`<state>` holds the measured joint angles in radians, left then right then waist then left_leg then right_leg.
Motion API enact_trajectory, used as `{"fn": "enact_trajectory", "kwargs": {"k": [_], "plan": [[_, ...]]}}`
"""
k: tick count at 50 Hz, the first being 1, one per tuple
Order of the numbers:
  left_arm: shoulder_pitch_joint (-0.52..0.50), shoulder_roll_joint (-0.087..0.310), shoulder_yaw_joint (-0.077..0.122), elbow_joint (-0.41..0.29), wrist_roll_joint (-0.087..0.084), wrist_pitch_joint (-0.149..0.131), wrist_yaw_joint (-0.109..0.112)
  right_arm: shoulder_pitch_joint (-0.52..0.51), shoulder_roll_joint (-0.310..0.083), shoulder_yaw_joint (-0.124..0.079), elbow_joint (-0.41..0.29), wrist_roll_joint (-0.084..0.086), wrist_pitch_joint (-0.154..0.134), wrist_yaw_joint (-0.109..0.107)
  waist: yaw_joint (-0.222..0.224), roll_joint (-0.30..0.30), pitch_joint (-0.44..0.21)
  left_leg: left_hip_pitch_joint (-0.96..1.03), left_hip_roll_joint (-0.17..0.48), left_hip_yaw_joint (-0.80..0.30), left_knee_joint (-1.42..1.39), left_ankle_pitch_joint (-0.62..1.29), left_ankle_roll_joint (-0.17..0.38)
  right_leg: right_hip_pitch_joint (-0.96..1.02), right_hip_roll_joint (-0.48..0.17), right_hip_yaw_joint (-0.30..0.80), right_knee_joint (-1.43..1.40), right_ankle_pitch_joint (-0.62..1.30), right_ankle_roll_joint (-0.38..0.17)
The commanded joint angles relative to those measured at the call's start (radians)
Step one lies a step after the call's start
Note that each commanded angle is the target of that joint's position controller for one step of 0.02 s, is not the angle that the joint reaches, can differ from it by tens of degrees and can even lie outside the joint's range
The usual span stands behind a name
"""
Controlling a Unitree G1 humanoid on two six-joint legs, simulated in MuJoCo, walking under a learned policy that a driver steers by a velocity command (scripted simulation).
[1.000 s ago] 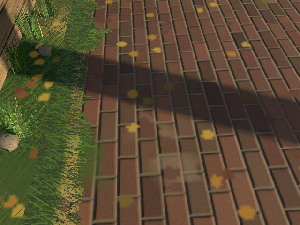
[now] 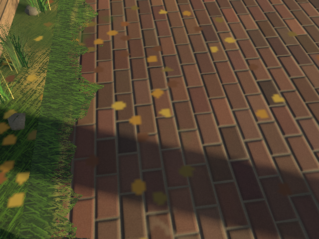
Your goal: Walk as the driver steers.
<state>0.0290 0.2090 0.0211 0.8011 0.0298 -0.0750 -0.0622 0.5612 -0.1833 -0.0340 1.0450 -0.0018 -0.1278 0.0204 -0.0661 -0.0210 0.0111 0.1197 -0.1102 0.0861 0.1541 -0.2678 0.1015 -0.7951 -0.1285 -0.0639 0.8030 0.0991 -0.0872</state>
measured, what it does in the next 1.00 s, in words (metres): walks ahead: right foot, then left foot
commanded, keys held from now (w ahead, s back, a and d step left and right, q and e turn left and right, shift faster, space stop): w+shift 0.94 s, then w+e+shift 0.06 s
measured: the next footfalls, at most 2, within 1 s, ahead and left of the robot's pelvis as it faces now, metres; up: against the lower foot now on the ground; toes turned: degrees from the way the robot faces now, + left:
right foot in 0.14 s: +0.36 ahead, -0.08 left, +0.00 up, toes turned -4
left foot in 0.62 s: +0.82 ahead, +0.09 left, +0.00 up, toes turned +4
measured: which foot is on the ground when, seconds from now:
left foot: down 0.00-0.16, up 0.18-0.60, down 0.62-1.00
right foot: up 0.00-0.12, down 0.14-0.62, up 0.64-1.00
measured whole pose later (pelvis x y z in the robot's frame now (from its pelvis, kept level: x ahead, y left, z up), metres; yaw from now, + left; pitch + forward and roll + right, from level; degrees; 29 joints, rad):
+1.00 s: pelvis +0.97 +0.03 -0.01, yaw -1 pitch +2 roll +0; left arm -0.05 0.23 -0.02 0.75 0.02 -0.08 -0.06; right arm 0.56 -0.22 -0.02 1.03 0.00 -0.14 0.02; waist -0.10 -0.01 0.04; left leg 0.26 -0.09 0.06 0.03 -0.32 0.10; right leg -0.72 -0.07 -0.11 0.59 0.14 -0.11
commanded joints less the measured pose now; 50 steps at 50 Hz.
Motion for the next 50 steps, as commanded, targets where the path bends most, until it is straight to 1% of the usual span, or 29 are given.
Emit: {"fn": "enact_trajectory", "kwargs": {"k": [1,4,6,7,8,9,10,11,12,14,16,19,20,23,26,28,29,30,31,32,33,34,35,37,38,41,44,47,50], "plan": [[-0.125,0.025,-0.013,-0.083,-0.014,-0.012,-0.003,-0.014,-0.149,-0.013,-0.058,0.009,-0.028,-0.013,0.036,0.056,0.172,-0.200,0.259,-0.076,-0.165,0.649,0.048,0.205,0.060,-0.066,-0.194,0.104,-0.025],[-0.083,0.087,0.006,-0.075,-0.011,-0.013,0.018,0.002,-0.198,-0.017,-0.044,-0.014,-0.010,-0.030,0.074,0.109,0.060,0.051,0.284,-0.042,0.026,1.196,0.023,0.298,0.181,-0.116,-0.253,-0.050,-0.062],[0.227,0.157,0.038,0.007,-0.013,-0.013,0.042,-0.036,-0.250,-0.031,-0.041,-0.042,0.019,-0.051,0.226,0.159,-0.118,0.059,0.312,-0.037,0.422,1.317,0.021,0.598,0.220,-0.073,-0.261,-0.180,-0.096],[0.423,0.197,0.060,0.065,-0.002,-0.008,0.060,-0.086,-0.251,-0.035,-0.054,-0.043,0.028,-0.052,0.322,0.144,-0.199,-0.078,0.283,-0.021,0.707,1.144,0.025,0.826,0.168,-0.030,-0.283,-0.240,-0.119],[0.563,0.281,0.084,0.089,0.018,-0.003,0.076,-0.097,-0.149,-0.016,-0.087,-0.046,0.020,-0.040,0.326,-0.008,-0.296,-0.333,0.182,-0.028,1.095,0.513,0.045,1.051,-0.071,0.232,-0.221,-0.507,-0.138],[0.487,0.293,0.093,0.089,0.034,-0.005,0.059,0.059,-0.033,0.007,-0.118,0.038,0.002,-0.010,0.158,-0.322,-0.403,-0.753,0.010,-0.159,1.412,-0.197,0.010,1.289,-0.282,0.877,-0.459,-0.746,-0.293],[0.385,0.202,0.085,0.080,0.015,-0.007,0.043,-0.091,-0.140,-0.008,-0.137,0.023,-0.001,-0.025,0.172,-0.100,-0.250,-0.866,0.103,-0.190,1.388,-0.079,0.048,1.174,-0.213,0.809,-0.549,-0.762,-0.237],[0.330,0.143,0.071,0.088,0.007,-0.019,0.039,-0.204,-0.152,-0.013,-0.168,0.017,-0.004,-0.023,0.156,-0.004,-0.123,-0.866,0.139,-0.177,1.319,0.012,0.050,1.006,-0.185,0.635,-0.564,-0.619,-0.210],[0.306,0.095,0.060,0.105,0.015,-0.027,0.035,-0.231,-0.125,-0.007,-0.175,0.005,-0.001,-0.019,0.113,0.092,-0.053,-0.818,0.171,-0.180,1.259,0.035,0.049,0.861,-0.148,0.530,-0.590,-0.505,-0.183],[0.314,0.053,0.040,0.141,0.005,-0.042,0.045,-0.220,-0.066,0.007,-0.186,-0.034,0.030,0.005,0.037,0.059,0.004,-0.735,0.217,-0.184,1.172,0.040,0.025,0.668,-0.075,0.386,-0.633,-0.456,-0.132],[0.339,0.072,0.040,0.163,-0.017,-0.059,0.049,-0.267,-0.052,0.014,-0.213,-0.045,0.050,0.023,0.016,0.017,0.070,-0.784,0.252,-0.157,1.113,0.041,-0.008,0.596,-0.050,0.316,-0.693,-0.428,-0.136],[0.392,0.104,0.041,0.167,-0.022,-0.073,0.039,-0.473,-0.081,0.023,-0.298,-0.047,0.052,0.033,0.051,0.017,0.150,-0.857,0.270,-0.072,0.885,0.207,-0.037,0.552,0.006,0.182,-0.761,-0.205,-0.129],[0.411,0.087,0.035,0.170,-0.028,-0.076,0.035,-0.532,-0.085,0.027,-0.314,-0.044,0.048,0.035,0.066,0.034,0.168,-0.824,0.253,-0.033,0.784,0.278,-0.038,0.541,0.048,0.122,-0.761,-0.069,-0.109],[0.473,0.134,0.038,0.185,-0.044,-0.089,0.041,-0.639,-0.070,0.045,-0.352,-0.021,0.039,0.047,0.100,0.005,0.165,-0.651,0.197,0.034,0.516,0.472,-0.012,0.575,0.024,0.080,-0.834,0.172,-0.078],[0.496,0.182,0.040,0.196,-0.033,-0.081,0.052,-0.651,-0.125,0.032,-0.356,-0.021,0.037,0.033,0.094,-0.028,0.113,-0.624,0.127,0.063,0.398,0.443,0.024,0.838,-0.012,0.035,-0.762,0.542,-0.060],[0.491,0.226,0.046,0.201,-0.008,-0.059,0.068,-0.529,-0.172,0.011,-0.330,-0.026,0.038,0.016,0.017,-0.098,-0.004,-0.500,0.056,0.060,0.397,0.286,0.050,0.960,-0.048,0.025,-0.534,0.863,-0.046],[0.471,0.247,0.053,0.202,0.005,-0.043,0.080,-0.359,-0.209,-0.008,-0.281,-0.025,0.040,0.002,-0.066,-0.121,-0.094,-0.340,0.035,0.038,0.405,0.208,0.066,0.952,-0.063,0.024,-0.329,0.907,-0.042],[0.425,0.255,0.057,0.193,0.012,-0.028,0.087,-0.146,-0.241,-0.028,-0.212,-0.029,0.045,-0.015,-0.171,-0.107,-0.180,-0.139,0.056,0.021,0.371,0.167,0.082,0.870,-0.041,0.005,-0.051,0.795,-0.036],[0.426,0.183,0.045,0.171,0.016,-0.027,0.084,0.022,-0.319,-0.055,-0.180,-0.046,0.051,-0.034,-0.206,-0.023,-0.289,0.096,0.249,-0.188,0.438,-0.101,0.109,0.649,0.027,0.010,0.330,0.405,-0.046],[0.593,0.015,0.008,0.132,-0.057,-0.045,0.052,-0.035,-0.373,-0.073,-0.182,-0.063,0.047,-0.022,-0.022,0.363,-0.439,0.387,0.529,-0.826,0.237,-0.346,0.261,0.217,0.221,0.100,0.735,-0.540,0.003],[0.485,0.127,0.023,0.123,-0.050,-0.053,0.063,-0.117,-0.293,-0.072,-0.191,-0.044,0.052,-0.004,-0.049,0.169,-0.357,0.321,0.478,-0.884,0.109,-0.394,0.235,0.075,0.160,0.168,0.758,-0.481,-0.037],[0.336,0.148,0.028,0.085,-0.045,-0.055,0.066,-0.192,-0.228,-0.057,-0.185,-0.038,0.040,-0.002,-0.037,0.069,-0.170,0.144,0.438,-0.679,0.101,-0.249,0.200,0.039,0.106,0.151,0.693,-0.378,-0.041],[0.293,0.125,0.023,0.072,-0.033,-0.055,0.061,-0.214,-0.165,-0.043,-0.165,-0.042,0.031,0.003,0.001,-0.034,-0.079,-0.026,0.394,-0.553,0.076,-0.115,0.163,0.090,0.073,0.150,0.614,-0.347,-0.046],[0.301,0.075,0.010,0.059,0.003,-0.025,0.041,-0.208,-0.108,-0.023,-0.129,-0.038,0.016,-0.005,0.078,-0.004,-0.018,-0.229,0.326,-0.412,0.039,-0.041,0.122,0.187,0.032,0.163,0.524,-0.340,-0.029],[0.303,0.048,0.003,0.055,0.010,-0.010,0.029,-0.201,-0.100,-0.019,-0.113,-0.023,0.009,-0.008,0.100,0.025,0.006,-0.280,0.299,-0.369,-0.001,-0.079,0.109,0.190,0.017,0.154,0.491,-0.341,-0.017],[0.142,0.062,-0.005,-0.016,0.019,0.005,0.011,-0.151,-0.129,-0.020,-0.094,-0.006,-0.010,-0.004,0.092,0.036,0.116,-0.340,0.264,-0.261,-0.083,0.065,0.110,0.075,-0.024,0.089,0.339,-0.252,0.020],[-0.029,0.062,-0.024,-0.080,0.010,-0.007,0.001,-0.109,-0.133,-0.017,-0.090,0.004,-0.020,0.006,0.058,0.024,0.163,-0.379,0.192,-0.127,-0.113,0.360,0.075,0.141,-0.001,-0.003,0.032,-0.035,0.028],[-0.130,0.063,-0.035,-0.108,-0.010,-0.015,-0.005,-0.031,-0.177,-0.020,-0.068,0.017,-0.030,-0.004,0.019,0.032,0.162,-0.282,0.220,-0.092,-0.182,0.602,0.046,0.265,0.062,-0.070,-0.182,0.120,-0.002],[-0.116,0.099,-0.027,-0.101,-0.007,-0.015,0.009,0.008,-0.221,-0.020,-0.051,-0.003,-0.017,-0.022,0.032,0.103,0.075,0.005,0.255,-0.003,-0.048,1.136,-0.003,0.280,0.162,-0.131,-0.248,0.029,-0.054]]}}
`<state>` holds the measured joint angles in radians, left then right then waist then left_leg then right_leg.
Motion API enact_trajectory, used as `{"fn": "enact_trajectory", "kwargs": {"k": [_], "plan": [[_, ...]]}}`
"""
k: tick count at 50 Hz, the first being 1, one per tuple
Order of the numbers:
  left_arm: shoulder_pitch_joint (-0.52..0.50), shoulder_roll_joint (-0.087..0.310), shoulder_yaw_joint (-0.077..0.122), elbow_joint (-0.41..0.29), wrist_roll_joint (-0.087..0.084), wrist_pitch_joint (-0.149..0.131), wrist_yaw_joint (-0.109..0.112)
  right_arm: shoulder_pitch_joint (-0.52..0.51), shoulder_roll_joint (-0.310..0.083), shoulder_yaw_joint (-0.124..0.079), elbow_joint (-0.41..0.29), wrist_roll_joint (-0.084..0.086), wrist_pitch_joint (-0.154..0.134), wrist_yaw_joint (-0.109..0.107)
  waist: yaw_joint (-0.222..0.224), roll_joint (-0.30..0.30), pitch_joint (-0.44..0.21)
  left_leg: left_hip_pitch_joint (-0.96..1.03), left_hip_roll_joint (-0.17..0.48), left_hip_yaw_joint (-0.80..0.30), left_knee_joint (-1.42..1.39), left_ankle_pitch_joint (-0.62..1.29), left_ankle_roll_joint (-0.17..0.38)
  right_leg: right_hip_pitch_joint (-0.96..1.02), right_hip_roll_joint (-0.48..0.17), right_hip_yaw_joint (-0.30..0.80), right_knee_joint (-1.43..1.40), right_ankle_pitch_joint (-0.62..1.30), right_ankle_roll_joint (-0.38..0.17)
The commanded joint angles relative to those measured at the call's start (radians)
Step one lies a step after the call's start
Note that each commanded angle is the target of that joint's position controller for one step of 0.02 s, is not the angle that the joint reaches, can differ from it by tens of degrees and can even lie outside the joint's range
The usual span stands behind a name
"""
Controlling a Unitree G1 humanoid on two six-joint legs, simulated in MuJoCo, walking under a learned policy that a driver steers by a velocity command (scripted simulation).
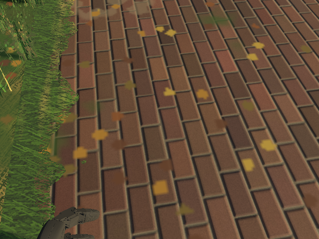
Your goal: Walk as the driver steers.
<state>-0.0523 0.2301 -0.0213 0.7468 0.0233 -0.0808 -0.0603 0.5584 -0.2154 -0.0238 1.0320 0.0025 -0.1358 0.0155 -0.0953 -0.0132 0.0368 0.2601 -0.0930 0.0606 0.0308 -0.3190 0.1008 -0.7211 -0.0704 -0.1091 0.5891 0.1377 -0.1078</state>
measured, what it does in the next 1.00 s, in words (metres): walks ahead, turning right: right foot, then left foot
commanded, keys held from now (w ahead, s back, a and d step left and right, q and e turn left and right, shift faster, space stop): e+shift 1.00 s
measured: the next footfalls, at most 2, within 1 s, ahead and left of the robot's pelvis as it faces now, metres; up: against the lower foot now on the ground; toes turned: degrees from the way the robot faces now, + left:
right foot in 0.08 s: +0.31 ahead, -0.07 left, +0.00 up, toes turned -6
left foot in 0.48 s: +0.56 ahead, +0.02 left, +0.00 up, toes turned -34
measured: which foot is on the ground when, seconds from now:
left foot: down 0.00-0.08, up 0.10-0.46, down 0.48-0.90, up 0.92-1.00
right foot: up 0.00-0.06, down 0.08-0.46, up 0.48-0.88, down 0.90-1.00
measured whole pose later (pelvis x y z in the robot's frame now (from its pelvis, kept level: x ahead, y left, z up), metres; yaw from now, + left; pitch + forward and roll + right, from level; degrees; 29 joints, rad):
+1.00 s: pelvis +0.37 -0.03 +0.01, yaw -53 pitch +3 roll +3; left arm 0.23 0.30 0.09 0.62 0.01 0.04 0.00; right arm 0.09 -0.32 -0.11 0.70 -0.01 0.01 -0.04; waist 0.00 0.04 0.04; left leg -0.56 0.05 0.00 1.00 -0.43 -0.04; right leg -0.38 0.00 0.04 0.61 -0.28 -0.03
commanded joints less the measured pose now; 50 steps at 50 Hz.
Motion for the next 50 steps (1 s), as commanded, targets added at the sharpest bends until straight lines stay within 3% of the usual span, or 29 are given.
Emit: {"fn": "enact_trajectory", "kwargs": {"k": [1,3,4,5,6,7,8,9,10,13,17,19,22,23,24,25,26,27,28,31,33,37,42,44,45,46,47,48,50], "plan": [[0.022,0.091,0.019,-0.029,0.007,-0.011,0.012,0.006,-0.201,-0.032,-0.032,-0.021,0.005,-0.033,0.096,0.128,0.013,-0.079,0.253,0.043,0.188,1.357,-0.021,0.248,0.152,-0.091,-0.040,-0.077,-0.046],[0.363,0.144,0.047,0.085,0.012,-0.025,0.026,-0.048,-0.221,-0.039,-0.041,-0.037,0.031,-0.058,0.245,0.156,-0.145,-0.121,0.252,0.078,0.630,1.383,-0.063,0.571,0.195,-0.054,-0.093,-0.035,-0.074],[0.530,0.172,0.062,0.141,0.028,-0.028,0.036,-0.101,-0.221,-0.040,-0.061,-0.027,0.032,-0.062,0.322,0.142,-0.193,-0.254,0.217,0.093,0.919,1.173,-0.072,0.754,0.125,0.026,-0.151,0.052,-0.104],[0.562,0.259,0.096,0.146,0.020,-0.011,0.047,-0.092,-0.128,-0.028,-0.108,-0.029,0.013,-0.056,0.245,-0.165,-0.285,-0.588,0.038,0.094,1.346,0.054,-0.100,1.052,-0.120,0.308,0.028,0.643,-0.153],[0.562,0.314,0.116,0.147,0.022,-0.010,0.030,0.005,-0.105,-0.013,-0.150,0.057,0.013,-0.048,0.207,-0.238,-0.562,-0.989,-0.020,-0.112,1.743,-0.272,-0.150,1.439,-0.368,0.746,0.001,0.889,-0.439],[0.450,0.243,0.112,0.054,-0.007,-0.014,0.022,-0.139,-0.164,-0.004,-0.196,-0.003,-0.016,-0.023,0.258,-0.029,-0.637,-0.989,0.045,-0.287,1.719,-0.203,-0.147,1.385,-0.266,0.766,-0.094,0.472,-0.379],[0.337,0.227,0.114,0.037,-0.030,-0.019,0.021,-0.242,-0.168,-0.013,-0.259,0.013,-0.020,-0.019,0.189,0.027,-0.397,-1.026,0.077,-0.256,1.592,-0.162,-0.131,1.151,-0.208,0.661,-0.179,0.315,-0.332],[0.248,0.182,0.101,0.022,-0.050,-0.022,0.023,-0.288,-0.177,-0.019,-0.266,0.002,-0.014,-0.024,0.119,0.146,-0.237,-0.987,0.114,-0.218,1.489,-0.127,-0.124,0.905,-0.147,0.585,-0.253,0.235,-0.283],[0.215,0.157,0.092,0.010,-0.049,-0.021,0.024,-0.305,-0.177,-0.027,-0.276,-0.006,-0.004,-0.026,0.078,0.170,-0.117,-0.935,0.121,-0.193,1.417,-0.115,-0.130,0.696,-0.116,0.532,-0.285,0.290,-0.260],[0.209,0.164,0.092,-0.011,-0.038,-0.012,0.037,-0.314,-0.136,-0.024,-0.339,-0.020,0.020,-0.038,0.016,0.080,-0.023,-0.781,0.125,-0.145,1.092,-0.084,-0.157,0.355,0.004,0.402,-0.309,0.410,-0.215],[0.272,0.243,0.131,-0.031,-0.058,0.042,0.079,-0.435,-0.106,-0.012,-0.397,-0.011,0.044,-0.062,0.070,-0.024,-0.163,-0.594,-0.005,-0.095,0.669,0.221,-0.190,0.303,0.101,0.360,-0.200,0.417,-0.086],[0.301,0.223,0.131,-0.033,-0.072,0.070,0.094,-0.507,-0.128,-0.018,-0.439,0.002,0.059,-0.062,0.095,-0.060,-0.184,-0.576,-0.035,-0.126,0.553,0.300,-0.196,0.339,0.119,0.426,-0.153,0.220,-0.022],[0.262,0.179,0.128,-0.078,-0.058,0.089,0.111,-0.514,-0.170,-0.036,-0.454,0.001,0.056,-0.052,0.070,-0.114,-0.153,-0.554,0.002,-0.200,0.391,0.377,-0.177,0.411,0.122,0.536,-0.051,-0.051,0.012],[0.229,0.152,0.121,-0.102,-0.053,0.091,0.111,-0.438,-0.179,-0.043,-0.430,-0.009,0.047,-0.051,0.032,-0.107,-0.174,-0.455,0.062,-0.211,0.304,0.496,-0.146,0.398,0.147,0.520,0.065,-0.130,0.037],[0.282,0.080,0.100,-0.117,-0.037,0.093,0.107,-0.358,-0.206,-0.047,-0.419,-0.031,0.046,-0.059,0.043,0.026,-0.288,-0.211,0.271,-0.361,0.352,0.723,-0.053,0.283,0.214,0.416,0.327,-0.507,0.081],[0.459,0.050,0.090,-0.114,-0.026,0.083,0.099,-0.355,-0.199,-0.037,-0.452,-0.060,0.063,-0.060,0.122,0.208,-0.381,-0.024,0.497,-0.606,0.440,1.093,0.104,0.113,0.296,0.351,0.517,-0.934,0.112],[0.550,0.160,0.103,-0.124,-0.045,0.079,0.071,-0.398,-0.233,-0.057,-0.446,-0.036,0.076,-0.059,0.180,0.336,-0.458,-0.047,0.659,-0.822,0.389,0.790,0.236,0.043,0.167,0.303,0.697,-0.857,0.140],[0.468,0.240,0.128,-0.095,-0.053,0.093,0.073,-0.452,-0.152,-0.048,-0.482,-0.029,0.082,-0.067,0.127,0.188,-0.351,-0.147,0.537,-0.688,0.363,0.554,0.211,0.017,0.110,0.265,0.765,-0.750,0.172],[0.385,0.264,0.140,-0.103,-0.054,0.113,0.079,-0.472,-0.119,-0.036,-0.486,-0.026,0.094,-0.071,0.108,0.096,-0.252,-0.258,0.446,-0.523,0.347,0.400,0.150,-0.001,0.085,0.234,0.789,-0.656,0.189],[0.325,0.186,0.126,-0.151,-0.046,0.140,0.089,-0.515,-0.162,-0.047,-0.475,-0.035,0.112,-0.072,0.125,0.083,-0.113,-0.518,0.321,-0.299,0.265,0.356,0.107,0.080,0.046,0.162,0.706,-0.541,0.194],[0.305,0.138,0.113,-0.174,-0.049,0.133,0.089,-0.483,-0.173,-0.058,-0.451,-0.036,0.114,-0.071,0.113,0.122,-0.140,-0.485,0.330,-0.233,0.251,0.425,0.130,0.089,0.029,0.136,0.620,-0.524,0.192],[0.266,0.144,0.114,-0.192,-0.047,0.133,0.076,-0.486,-0.209,-0.080,-0.429,-0.025,0.119,-0.066,0.103,0.146,-0.190,-0.454,0.385,-0.154,0.241,0.387,0.142,0.171,-0.020,0.125,0.444,-0.461,0.173],[0.254,0.173,0.134,-0.196,-0.048,0.149,0.051,-0.486,-0.248,-0.105,-0.398,-0.003,0.120,-0.048,0.104,0.190,-0.171,-0.475,0.414,-0.043,0.269,0.238,0.079,0.341,0.005,0.049,0.185,-0.441,0.112],[0.311,0.175,0.150,-0.172,-0.047,0.156,0.050,-0.480,-0.226,-0.104,-0.383,0.010,0.123,-0.045,0.135,0.161,-0.174,-0.516,0.396,0.016,0.367,0.141,0.007,0.472,0.050,0.018,0.013,-0.378,0.061],[0.379,0.209,0.169,-0.149,-0.042,0.156,0.058,-0.439,-0.187,-0.097,-0.362,0.011,0.130,-0.042,0.151,0.081,-0.147,-0.625,0.345,0.067,0.501,0.041,-0.060,0.580,0.053,0.084,-0.090,-0.330,0.014],[0.426,0.347,0.203,-0.159,-0.036,0.149,0.078,-0.408,-0.140,-0.087,-0.382,-0.016,0.139,-0.035,0.124,-0.256,-0.087,-0.935,0.202,0.171,0.866,-0.257,-0.177,0.711,-0.207,0.490,-0.207,-0.033,-0.111],[0.382,0.397,0.202,-0.199,0.001,0.122,0.074,-0.532,-0.143,-0.087,-0.456,-0.032,0.128,-0.045,0.147,-0.287,-0.119,-1.087,0.097,-0.045,1.057,-0.337,-0.183,0.624,-0.294,0.725,-0.269,-0.077,-0.253],[0.342,0.356,0.194,-0.206,0.010,0.097,0.068,-0.592,-0.181,-0.097,-0.467,-0.017,0.121,-0.052,0.154,-0.173,-0.110,-1.092,0.104,-0.127,1.125,-0.248,-0.148,0.598,-0.249,0.655,-0.300,-0.194,-0.217],[0.230,0.283,0.172,-0.223,-0.028,0.086,0.078,-0.525,-0.202,-0.109,-0.422,-0.015,0.121,-0.070,0.087,-0.111,-0.103,-1.064,0.125,-0.157,1.105,-0.074,-0.125,0.565,-0.170,0.541,-0.275,-0.240,-0.111]]}}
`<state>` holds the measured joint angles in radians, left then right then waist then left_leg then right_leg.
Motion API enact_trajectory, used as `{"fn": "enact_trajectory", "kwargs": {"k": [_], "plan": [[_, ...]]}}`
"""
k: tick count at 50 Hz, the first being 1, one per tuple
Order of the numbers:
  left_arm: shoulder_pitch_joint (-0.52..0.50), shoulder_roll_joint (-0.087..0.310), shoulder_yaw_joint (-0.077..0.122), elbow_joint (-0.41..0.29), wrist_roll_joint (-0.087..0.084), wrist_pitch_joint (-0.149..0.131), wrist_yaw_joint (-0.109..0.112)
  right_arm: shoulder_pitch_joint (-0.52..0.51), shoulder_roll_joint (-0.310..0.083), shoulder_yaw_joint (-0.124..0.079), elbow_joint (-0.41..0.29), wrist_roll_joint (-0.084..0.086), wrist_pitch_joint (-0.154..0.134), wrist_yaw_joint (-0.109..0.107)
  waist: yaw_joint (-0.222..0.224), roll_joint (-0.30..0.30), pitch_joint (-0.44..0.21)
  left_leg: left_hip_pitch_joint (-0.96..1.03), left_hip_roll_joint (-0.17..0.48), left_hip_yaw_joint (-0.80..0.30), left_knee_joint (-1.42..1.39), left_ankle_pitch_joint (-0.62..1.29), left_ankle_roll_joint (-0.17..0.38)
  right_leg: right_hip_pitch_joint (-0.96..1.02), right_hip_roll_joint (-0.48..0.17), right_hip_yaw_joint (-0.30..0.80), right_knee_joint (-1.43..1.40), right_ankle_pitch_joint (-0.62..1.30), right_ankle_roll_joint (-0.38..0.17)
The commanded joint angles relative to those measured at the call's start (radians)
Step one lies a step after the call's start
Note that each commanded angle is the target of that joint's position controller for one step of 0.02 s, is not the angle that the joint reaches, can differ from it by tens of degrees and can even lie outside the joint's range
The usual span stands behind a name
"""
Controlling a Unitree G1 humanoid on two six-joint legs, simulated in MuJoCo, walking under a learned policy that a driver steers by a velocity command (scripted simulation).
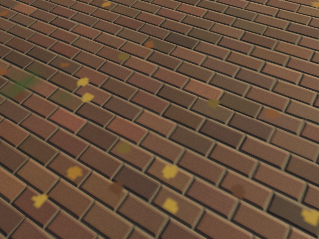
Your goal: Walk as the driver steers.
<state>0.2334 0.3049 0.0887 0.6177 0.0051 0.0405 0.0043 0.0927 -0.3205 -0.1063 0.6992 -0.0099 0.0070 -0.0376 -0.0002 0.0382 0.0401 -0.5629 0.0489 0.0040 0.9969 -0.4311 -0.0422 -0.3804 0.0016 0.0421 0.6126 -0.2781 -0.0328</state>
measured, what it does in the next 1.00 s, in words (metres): walks ahead, turning left: left foot, then right foot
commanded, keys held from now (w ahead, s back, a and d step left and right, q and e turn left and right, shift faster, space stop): e+shift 0.04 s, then q+shift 0.26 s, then w+q+shift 0.70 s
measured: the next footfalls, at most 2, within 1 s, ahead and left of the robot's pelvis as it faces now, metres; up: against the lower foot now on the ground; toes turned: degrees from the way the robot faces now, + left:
left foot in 0.38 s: +0.04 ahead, +0.12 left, +0.00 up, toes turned +2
right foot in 0.78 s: +0.39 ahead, -0.05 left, +0.00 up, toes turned +25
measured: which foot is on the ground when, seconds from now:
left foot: up 0.00-0.36, down 0.38-0.80, up 0.82-1.00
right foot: down 0.00-0.40, up 0.42-0.76, down 0.78-1.00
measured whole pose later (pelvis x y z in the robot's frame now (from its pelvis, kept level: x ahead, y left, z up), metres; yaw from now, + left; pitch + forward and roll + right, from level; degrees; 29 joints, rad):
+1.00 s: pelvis +0.36 +0.08 +0.01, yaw +33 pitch +3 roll -2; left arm 0.36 0.32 0.06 0.75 0.04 -0.09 0.01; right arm 0.16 -0.37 -0.08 0.67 -0.03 0.01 0.08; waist 0.04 0.06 -0.03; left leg -0.66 0.04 0.01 1.24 -0.23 0.08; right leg -0.10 -0.01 -0.14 0.38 -0.32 0.01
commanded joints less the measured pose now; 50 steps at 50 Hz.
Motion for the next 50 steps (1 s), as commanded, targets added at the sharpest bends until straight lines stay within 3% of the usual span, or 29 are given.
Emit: {"fn": "enact_trajectory", "kwargs": {"k": [1,4,9,11,13,15,16,18,19,20,21,22,23,25,26,27,30,34,37,38,39,40,41,42,43,44,45,46,50], "plan": [[-0.094,0.187,0.053,-0.104,-0.020,-0.030,0.019,-0.032,-0.098,-0.030,-0.080,-0.014,-0.021,-0.020,-0.027,-0.174,-0.120,-0.190,-0.025,-0.097,0.140,0.085,0.010,0.184,-0.215,0.350,-0.279,0.221,-0.169],[-0.094,0.124,0.024,-0.106,-0.007,-0.025,0.035,0.018,-0.072,-0.019,-0.049,-0.002,-0.020,-0.001,-0.029,-0.173,-0.189,-0.104,-0.050,-0.062,0.148,0.164,-0.015,0.191,-0.179,0.267,-0.239,0.332,-0.160],[-0.073,0.039,-0.021,-0.058,0.021,-0.036,0.027,0.007,-0.001,0.027,-0.043,0.011,-0.006,0.031,0.011,-0.187,-0.186,0.079,0.019,-0.039,-0.132,0.160,-0.020,0.180,-0.183,0.199,-0.221,0.317,-0.166],[-0.065,0.061,-0.021,-0.037,0.032,-0.040,0.013,0.004,-0.023,0.027,-0.048,0.023,-0.003,0.044,0.031,-0.201,-0.140,0.165,0.009,-0.010,-0.204,0.114,-0.008,0.126,-0.201,0.202,-0.233,0.260,-0.184],[-0.066,0.125,-0.001,-0.029,0.023,-0.036,0.013,-0.006,-0.079,0.013,-0.073,0.034,-0.003,0.048,0.041,-0.199,-0.083,0.139,-0.015,0.017,-0.234,0.050,0.011,0.141,-0.235,0.235,-0.222,0.284,-0.204],[-0.073,0.144,0.008,-0.025,0.006,-0.029,0.024,0.018,-0.081,0.012,-0.081,0.039,-0.006,0.051,0.030,-0.179,-0.074,0.128,-0.028,0.031,-0.300,0.051,0.031,0.195,-0.258,0.246,-0.177,0.394,-0.203],[-0.055,0.151,0.014,-0.025,-0.003,-0.027,0.030,0.050,-0.065,0.018,-0.075,0.041,-0.007,0.053,0.030,-0.173,-0.111,0.153,-0.044,0.057,-0.341,0.070,0.050,0.215,-0.260,0.247,-0.193,0.228,-0.193],[-0.054,0.144,0.017,-0.027,-0.019,-0.037,0.031,0.126,-0.051,0.018,-0.042,0.047,-0.011,0.060,0.012,-0.156,-0.104,0.256,-0.062,0.069,-0.394,0.037,0.120,0.115,-0.231,0.258,-0.226,-0.373,-0.152],[-0.105,0.117,0.011,-0.038,-0.016,-0.048,0.030,0.206,-0.056,0.013,-0.011,0.049,-0.018,0.059,-0.028,-0.115,-0.057,0.335,-0.037,0.007,-0.444,-0.052,0.172,-0.012,-0.189,0.214,-0.160,-0.476,-0.119],[-0.178,0.051,-0.002,-0.063,-0.011,-0.063,0.025,0.347,-0.085,0.004,0.032,0.044,-0.034,0.053,-0.077,0.038,-0.032,0.448,0.092,-0.228,-0.572,-0.216,0.246,-0.191,-0.093,0.074,0.115,-0.426,-0.055],[-0.284,0.030,-0.010,-0.137,-0.048,-0.100,0.012,0.450,-0.189,-0.026,0.053,0.036,-0.062,0.062,-0.123,0.263,0.045,0.574,0.281,-0.770,-0.838,-0.536,0.402,-0.508,0.076,-0.059,0.353,-0.335,0.013],[-0.329,0.060,-0.001,-0.141,-0.068,-0.141,0.004,0.428,-0.163,-0.015,0.032,0.010,-0.085,0.060,-0.128,0.176,0.095,0.614,0.320,-0.879,-0.893,-0.542,0.412,-0.623,0.032,0.068,0.461,-0.294,-0.002],[-0.312,0.067,0.001,-0.127,-0.065,-0.168,-0.009,0.377,-0.132,-0.006,0.017,0.005,-0.100,0.051,-0.092,0.136,0.094,0.643,0.290,-0.800,-0.860,-0.401,0.377,-0.644,0.002,0.096,0.484,-0.169,-0.009],[-0.295,0.059,0.003,-0.105,-0.012,-0.193,-0.023,0.345,-0.111,0.001,-0.010,0.034,-0.095,0.040,-0.069,0.030,0.040,0.651,0.213,-0.639,-0.827,-0.202,0.331,-0.593,-0.011,0.074,0.424,-0.039,0.004],[-0.291,0.054,0.006,-0.099,-0.006,-0.195,-0.029,0.340,-0.090,0.010,-0.018,0.040,-0.085,0.031,-0.056,0.034,0.025,0.615,0.177,-0.567,-0.826,-0.133,0.314,-0.527,-0.016,0.065,0.361,0.015,0.018],[-0.249,0.036,-0.018,-0.066,0.096,-0.137,-0.054,0.326,-0.161,-0.018,0.004,-0.019,-0.060,0.044,-0.052,0.035,0.037,0.501,0.093,-0.460,-0.843,-0.043,0.276,-0.429,-0.001,-0.011,0.350,0.053,0.053],[-0.274,0.019,-0.030,-0.080,0.051,-0.081,-0.063,0.371,-0.119,-0.013,0.021,-0.005,-0.048,0.057,-0.074,0.087,0.034,0.407,0.039,-0.407,-0.843,0.043,0.275,-0.324,0.014,-0.050,0.251,0.085,0.105],[-0.375,0.054,-0.036,-0.116,0.026,-0.086,-0.057,0.396,-0.151,-0.026,0.028,-0.001,-0.049,0.051,-0.115,0.112,0.037,0.423,0.059,-0.463,-0.817,0.050,0.271,-0.230,0.019,-0.035,0.027,0.099,0.116],[-0.244,0.095,-0.025,-0.094,0.012,-0.098,-0.034,0.309,-0.177,-0.033,0.011,-0.001,-0.059,0.048,-0.027,0.129,-0.002,0.329,0.080,-0.493,-0.748,0.239,0.231,0.077,0.033,-0.027,-0.075,0.064,0.083],[-0.087,0.132,-0.008,-0.050,0.014,-0.106,-0.016,0.270,-0.181,-0.033,0.004,-0.001,-0.068,0.052,0.059,0.091,-0.071,0.264,0.041,-0.456,-0.594,0.426,0.201,0.303,0.047,-0.033,-0.102,0.052,0.062],[0.123,0.203,0.018,-0.004,0.031,-0.118,0.007,0.240,-0.157,-0.026,-0.003,0.004,-0.078,0.061,0.167,-0.007,-0.196,0.137,-0.052,-0.361,-0.292,0.467,0.166,0.587,-0.036,0.031,-0.092,-0.012,0.031],[0.298,0.321,0.046,0.008,0.067,-0.119,0.023,0.263,-0.028,0.009,-0.058,0.035,-0.089,0.058,0.207,-0.319,-0.397,-0.102,-0.188,-0.213,0.087,0.070,0.135,0.855,-0.344,0.472,-0.247,-0.603,-0.027],[0.187,0.315,0.039,-0.002,0.067,-0.113,0.020,0.276,-0.015,0.030,-0.078,0.038,-0.079,0.054,0.110,-0.403,-0.348,-0.218,-0.153,-0.161,0.274,-0.076,0.147,0.715,-0.452,0.845,-0.427,-0.768,-0.062],[0.076,0.206,0.015,-0.024,0.065,-0.108,0.020,0.231,-0.060,0.024,-0.055,0.016,-0.062,0.054,0.078,-0.235,-0.204,-0.247,-0.078,-0.135,0.346,0.030,0.157,0.575,-0.429,0.735,-0.390,-0.687,-0.072],[0.057,0.140,-0.002,-0.015,0.058,-0.107,0.017,0.185,-0.078,0.022,-0.050,-0.007,-0.054,0.068,0.075,-0.116,-0.129,-0.236,-0.030,-0.107,0.320,0.095,0.152,0.479,-0.388,0.551,-0.364,-0.509,-0.072],[0.072,0.114,-0.011,0.006,0.057,-0.107,0.016,0.154,-0.071,0.023,-0.045,-0.019,-0.046,0.084,0.068,-0.087,-0.080,-0.212,0.006,-0.099,0.282,0.124,0.144,0.420,-0.338,0.395,-0.376,-0.327,-0.063],[0.082,0.109,-0.016,0.028,0.052,-0.112,0.019,0.143,-0.063,0.025,-0.059,-0.029,-0.035,0.098,0.051,-0.148,-0.053,-0.224,0.024,-0.087,0.276,0.128,0.132,0.375,-0.317,0.332,-0.409,-0.301,-0.069],[0.092,0.097,-0.019,0.048,0.041,-0.123,0.015,0.113,-0.058,0.030,-0.069,-0.031,-0.020,0.112,0.045,-0.176,-0.011,-0.235,0.050,-0.089,0.261,0.144,0.121,0.339,-0.303,0.269,-0.437,-0.245,-0.066],[0.143,0.067,-0.028,0.107,0.024,-0.154,-0.001,-0.004,-0.034,0.049,-0.127,-0.027,0.002,0.134,0.022,-0.132,0.045,-0.339,0.060,-0.076,0.267,0.271,0.117,0.353,-0.295,0.037,-0.473,0.050,-0.046]]}}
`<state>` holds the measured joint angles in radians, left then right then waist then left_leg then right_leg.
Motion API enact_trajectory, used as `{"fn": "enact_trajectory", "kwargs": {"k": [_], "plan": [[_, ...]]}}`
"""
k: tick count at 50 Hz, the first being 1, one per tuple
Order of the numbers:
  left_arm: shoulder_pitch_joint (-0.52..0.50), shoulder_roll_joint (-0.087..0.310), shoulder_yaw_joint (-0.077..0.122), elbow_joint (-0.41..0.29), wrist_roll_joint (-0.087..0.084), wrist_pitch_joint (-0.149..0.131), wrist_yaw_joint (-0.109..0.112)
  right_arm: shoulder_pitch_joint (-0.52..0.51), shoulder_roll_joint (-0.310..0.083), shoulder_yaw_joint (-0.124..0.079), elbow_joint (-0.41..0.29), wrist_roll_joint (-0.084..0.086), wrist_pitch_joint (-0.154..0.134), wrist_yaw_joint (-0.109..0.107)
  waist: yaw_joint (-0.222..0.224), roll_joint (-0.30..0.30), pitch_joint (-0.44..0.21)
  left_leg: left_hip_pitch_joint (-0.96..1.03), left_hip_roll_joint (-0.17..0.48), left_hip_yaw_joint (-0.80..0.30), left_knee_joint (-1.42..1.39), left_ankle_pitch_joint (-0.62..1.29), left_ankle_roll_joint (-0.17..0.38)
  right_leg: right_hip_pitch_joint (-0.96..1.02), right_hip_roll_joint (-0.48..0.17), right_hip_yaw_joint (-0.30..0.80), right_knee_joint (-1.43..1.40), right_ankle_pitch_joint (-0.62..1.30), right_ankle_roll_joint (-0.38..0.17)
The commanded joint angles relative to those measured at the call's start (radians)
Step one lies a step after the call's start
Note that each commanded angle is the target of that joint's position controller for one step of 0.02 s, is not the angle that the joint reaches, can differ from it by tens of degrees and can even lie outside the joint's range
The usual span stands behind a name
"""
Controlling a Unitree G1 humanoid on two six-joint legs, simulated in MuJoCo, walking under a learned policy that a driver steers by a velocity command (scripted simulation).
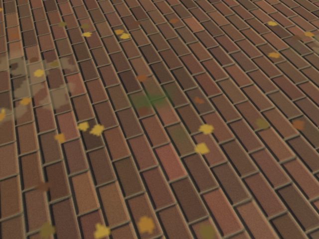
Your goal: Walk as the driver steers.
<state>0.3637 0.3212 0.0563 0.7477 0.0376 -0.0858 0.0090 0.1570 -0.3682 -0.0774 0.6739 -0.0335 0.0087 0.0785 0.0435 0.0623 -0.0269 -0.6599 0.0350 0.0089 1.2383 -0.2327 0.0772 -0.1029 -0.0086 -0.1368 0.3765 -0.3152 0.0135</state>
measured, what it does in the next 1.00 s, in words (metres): walks ahead, turning right: left foot, then right foot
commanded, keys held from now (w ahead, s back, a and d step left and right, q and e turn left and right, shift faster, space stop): w+q+shift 0.12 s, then w+shift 0.02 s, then w+e+shift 0.86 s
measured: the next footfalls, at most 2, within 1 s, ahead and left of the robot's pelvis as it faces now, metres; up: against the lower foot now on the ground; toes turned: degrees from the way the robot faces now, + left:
left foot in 0.24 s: +0.39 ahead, +0.11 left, +0.00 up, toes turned +14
right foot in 0.70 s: +0.83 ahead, +0.05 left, +0.00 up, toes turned -7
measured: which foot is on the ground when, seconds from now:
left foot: up 0.00-0.22, down 0.24-0.70, up 0.72-1.00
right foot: down 0.00-0.24, up 0.26-0.68, down 0.70-1.00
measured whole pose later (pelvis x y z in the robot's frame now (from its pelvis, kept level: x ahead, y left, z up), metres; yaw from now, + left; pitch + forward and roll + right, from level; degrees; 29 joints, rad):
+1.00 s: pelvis +0.92 +0.05 +0.00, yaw -20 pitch +2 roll +0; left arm 0.47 0.30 0.07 0.87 0.00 -0.06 -0.02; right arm -0.03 -0.25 0.05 0.57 -0.04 -0.07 0.02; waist 0.11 0.00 0.02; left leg -0.73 0.13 -0.10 0.73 -0.01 -0.05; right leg 0.02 0.20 0.20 0.31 -0.33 -0.17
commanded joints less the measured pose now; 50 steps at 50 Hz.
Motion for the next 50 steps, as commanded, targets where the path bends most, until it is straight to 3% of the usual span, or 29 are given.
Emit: {"fn": "enact_trajectory", "kwargs": {"k": [1,5,8,10,11,12,13,14,15,16,17,18,19,22,25,27,30,32,34,35,36,37,38,39,41,42,43,46,50], "plan": [[0.001,0.050,0.003,-0.016,-0.006,-0.033,-0.007,-0.098,0.010,0.023,-0.115,-0.002,0.001,0.020,-0.034,-0.147,0.128,-0.240,0.072,-0.069,-0.006,0.110,-0.004,0.059,-0.268,0.147,-0.251,0.147,-0.082],[0.032,0.069,0.006,0.034,-0.002,-0.043,-0.004,-0.258,0.013,0.046,-0.162,-0.004,-0.004,0.040,-0.022,-0.100,0.214,-0.118,0.044,0.091,-0.293,0.214,0.031,0.014,-0.205,-0.081,-0.308,0.413,-0.050],[0.117,0.134,0.011,0.068,-0.003,-0.037,0.007,-0.254,0.033,0.060,-0.148,-0.005,-0.016,0.035,-0.038,-0.120,0.151,0.134,-0.081,0.190,-0.450,0.173,0.103,0.087,-0.224,-0.129,-0.198,1.141,-0.045],[0.094,0.218,0.023,0.078,0.001,-0.009,0.015,-0.010,-0.023,0.035,-0.070,-0.012,-0.024,0.004,-0.185,-0.185,0.013,0.410,-0.156,0.141,-0.489,0.028,0.141,0.117,-0.278,-0.106,0.093,1.416,-0.083],[0.046,0.235,0.024,0.067,-0.001,0.004,0.018,0.219,-0.077,0.007,0.003,-0.012,-0.024,-0.017,-0.300,-0.187,-0.088,0.667,-0.156,0.083,-0.574,0.008,0.165,0.037,-0.277,-0.096,0.361,1.372,-0.106],[0.042,0.186,0.016,0.058,-0.003,0.008,0.013,0.321,-0.153,-0.025,0.045,-0.022,-0.021,-0.041,-0.319,-0.121,-0.165,0.920,-0.047,-0.074,-0.612,-0.094,0.172,-0.172,-0.190,-0.084,0.753,0.815,-0.102],[0.190,0.015,-0.023,-0.007,-0.043,0.004,-0.010,0.219,-0.252,-0.039,0.004,-0.039,-0.027,-0.055,-0.119,0.188,-0.319,1.184,0.332,-0.624,-0.711,-0.211,0.228,-0.548,-0.027,0.029,1.179,-0.210,-0.065],[0.043,0.120,-0.005,-0.033,-0.055,-0.008,-0.005,0.263,-0.219,-0.045,-0.016,-0.021,-0.024,-0.063,-0.232,-0.001,-0.416,1.126,0.347,-0.759,-0.883,-0.299,0.216,-0.604,0.015,0.248,1.244,-0.090,-0.091],[-0.027,0.107,-0.003,-0.047,-0.066,-0.011,-0.005,0.228,-0.183,-0.038,0.033,-0.023,-0.037,-0.076,-0.183,-0.028,-0.195,0.949,0.324,-0.614,-0.934,-0.251,0.194,-0.663,-0.024,0.235,1.202,0.003,-0.091],[-0.010,0.078,-0.014,-0.025,-0.054,-0.009,-0.009,0.190,-0.117,-0.021,0.055,-0.021,-0.055,-0.076,-0.119,-0.095,-0.036,0.746,0.293,-0.497,-0.968,-0.179,0.167,-0.628,-0.080,0.218,1.094,0.048,-0.094],[-0.005,0.053,-0.017,0.001,-0.038,0.008,-0.017,0.136,-0.072,-0.008,0.063,-0.023,-0.074,-0.075,-0.071,-0.123,0.026,0.610,0.237,-0.379,-0.998,-0.122,0.127,-0.565,-0.114,0.228,1.024,0.064,-0.095],[0.067,0.032,-0.020,0.031,-0.027,0.033,-0.026,0.124,-0.042,0.002,0.064,-0.015,-0.089,-0.076,-0.027,-0.074,0.040,0.512,0.230,-0.306,-1.031,-0.080,0.112,-0.484,-0.126,0.231,0.988,0.083,-0.084],[0.080,0.020,-0.020,0.055,-0.021,0.053,-0.035,0.131,-0.003,0.013,0.078,-0.007,-0.104,-0.071,-0.012,-0.066,0.054,0.467,0.208,-0.251,-1.064,-0.060,0.091,-0.457,-0.143,0.239,0.960,0.085,-0.079],[-0.045,-0.006,-0.015,0.038,-0.027,0.076,-0.054,0.172,0.019,0.018,0.123,0.017,-0.139,-0.057,-0.020,-0.054,0.154,0.464,0.139,-0.034,-1.131,0.186,0.000,-0.571,-0.148,0.216,0.852,0.191,-0.078],[-0.178,-0.023,-0.025,0.000,-0.040,0.066,-0.066,0.185,0.034,0.026,0.142,0.014,-0.151,-0.054,-0.036,-0.009,0.173,0.500,0.059,0.160,-1.153,0.474,-0.044,-0.595,-0.095,0.108,0.671,0.362,-0.096],[-0.229,-0.023,-0.030,-0.008,-0.048,0.061,-0.077,0.184,0.031,0.035,0.151,0.016,-0.150,-0.067,-0.044,-0.037,0.137,0.560,0.036,0.235,-1.158,0.649,-0.068,-0.550,-0.046,0.027,0.555,0.436,-0.117],[-0.283,-0.013,-0.039,-0.047,-0.025,0.054,-0.088,0.248,-0.025,0.033,0.174,0.025,-0.148,-0.098,-0.024,0.004,0.148,0.682,0.105,0.271,-1.060,1.166,-0.099,-0.464,0.018,-0.073,0.360,0.465,-0.161],[-0.138,0.055,-0.021,-0.004,-0.024,0.064,-0.085,0.214,-0.090,0.016,0.156,0.010,-0.123,-0.134,0.067,0.047,0.036,0.770,0.149,0.257,-0.872,1.431,-0.104,-0.293,0.096,-0.096,0.334,0.385,-0.184],[0.252,0.142,0.027,0.115,-0.029,0.072,-0.068,0.089,-0.155,-0.004,0.091,0.001,-0.092,-0.142,0.258,0.029,-0.131,0.619,0.166,0.224,-0.338,1.518,-0.094,0.105,0.145,-0.008,0.331,0.238,-0.247],[0.335,0.174,0.051,0.134,-0.036,0.068,-0.046,0.051,-0.123,-0.003,0.096,0.001,-0.083,-0.120,0.293,-0.075,-0.098,0.422,0.053,0.224,0.108,0.746,-0.090,0.244,0.069,0.125,0.211,0.230,-0.320],[0.248,0.214,0.058,0.141,-0.043,0.076,-0.030,0.039,0.077,0.055,0.056,-0.030,-0.100,-0.096,0.150,-0.286,-0.008,0.039,-0.110,0.144,0.472,-0.293,-0.080,0.315,-0.029,0.315,0.351,0.359,-0.358],[0.165,0.264,0.068,0.098,-0.019,0.082,-0.022,0.105,0.074,0.067,-0.053,0.007,-0.121,-0.086,0.057,-0.321,-0.177,-0.207,-0.125,-0.067,0.561,-0.302,-0.095,0.460,-0.182,0.814,0.092,0.072,-0.544],[0.127,0.208,0.066,0.067,-0.015,0.080,-0.014,0.055,0.019,0.075,-0.067,-0.014,-0.147,-0.080,0.056,-0.131,-0.106,-0.257,-0.061,-0.135,0.430,-0.207,-0.066,0.374,-0.235,0.978,-0.133,-0.210,-0.502],[0.074,0.151,0.055,0.071,-0.016,0.078,-0.015,0.018,-0.018,0.067,-0.049,-0.018,-0.152,-0.077,0.011,0.028,0.026,-0.207,-0.012,-0.123,0.315,-0.123,-0.057,0.189,-0.199,0.891,-0.185,-0.252,-0.427],[0.021,0.131,0.043,0.058,-0.024,0.048,-0.010,0.030,-0.017,0.074,-0.048,-0.047,-0.120,-0.080,-0.072,0.061,0.113,-0.094,0.044,-0.116,0.165,-0.113,-0.096,-0.065,-0.127,0.759,-0.190,-0.061,-0.395],[0.016,0.107,0.031,0.061,-0.032,0.031,-0.010,0.021,-0.006,0.080,-0.051,-0.052,-0.096,-0.079,-0.093,0.080,0.144,-0.032,0.070,-0.101,0.087,-0.115,-0.116,-0.179,-0.074,0.664,-0.193,0.021,-0.378],[-0.009,0.127,0.035,0.051,-0.032,0.020,-0.013,0.011,0.014,0.087,-0.063,-0.053,-0.078,-0.075,-0.104,0.056,0.130,0.027,0.080,-0.069,-0.012,-0.102,-0.132,-0.265,-0.030,0.603,-0.226,-0.003,-0.368],[0.031,0.131,0.044,0.053,-0.037,-0.001,-0.016,-0.189,0.032,0.103,-0.144,-0.024,-0.075,-0.060,-0.027,0.000,0.175,0.111,0.082,-0.016,-0.352,0.140,-0.156,-0.333,0.040,0.506,-0.231,0.272,-0.328],[0.098,0.168,0.067,0.064,-0.047,0.005,-0.025,-0.265,0.042,0.107,-0.178,0.005,-0.083,-0.058,0.061,-0.101,0.082,0.197,0.001,0.007,-0.620,0.342,-0.118,-0.123,0.026,0.518,-0.159,0.552,-0.257]]}}
Keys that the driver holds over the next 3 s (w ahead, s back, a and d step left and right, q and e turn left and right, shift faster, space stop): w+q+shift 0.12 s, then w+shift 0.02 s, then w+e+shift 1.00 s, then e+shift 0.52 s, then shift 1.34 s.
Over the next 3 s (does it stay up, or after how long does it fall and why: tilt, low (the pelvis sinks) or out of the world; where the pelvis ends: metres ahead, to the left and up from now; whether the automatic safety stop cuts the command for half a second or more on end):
stays up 1.47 -0.15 0.00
